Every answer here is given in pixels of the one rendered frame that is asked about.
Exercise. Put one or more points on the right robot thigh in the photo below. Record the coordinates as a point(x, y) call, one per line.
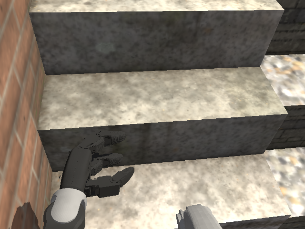
point(196, 217)

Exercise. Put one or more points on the left robot forearm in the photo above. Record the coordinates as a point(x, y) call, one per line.
point(66, 211)

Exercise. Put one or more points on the robot left hand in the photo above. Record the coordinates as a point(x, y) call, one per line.
point(84, 162)

